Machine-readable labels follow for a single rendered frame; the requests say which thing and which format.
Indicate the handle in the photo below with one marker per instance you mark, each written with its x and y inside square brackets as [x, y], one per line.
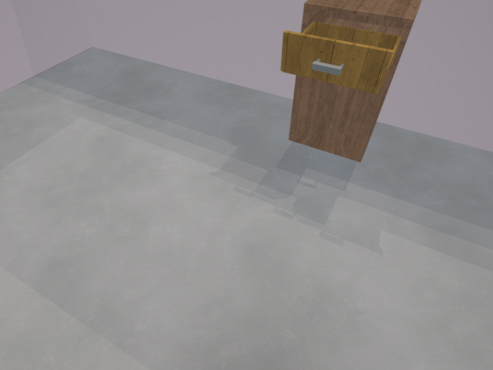
[328, 68]

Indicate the drawer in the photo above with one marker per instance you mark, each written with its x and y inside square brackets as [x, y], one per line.
[366, 55]

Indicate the cabinet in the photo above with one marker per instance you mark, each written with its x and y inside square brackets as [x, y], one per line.
[338, 119]

